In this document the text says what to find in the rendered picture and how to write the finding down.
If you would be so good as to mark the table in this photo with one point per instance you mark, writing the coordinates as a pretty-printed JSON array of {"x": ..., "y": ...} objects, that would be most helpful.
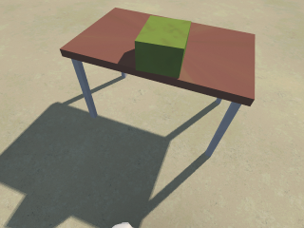
[{"x": 217, "y": 62}]

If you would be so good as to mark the carton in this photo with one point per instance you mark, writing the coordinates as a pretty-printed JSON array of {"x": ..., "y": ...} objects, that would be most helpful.
[{"x": 160, "y": 46}]

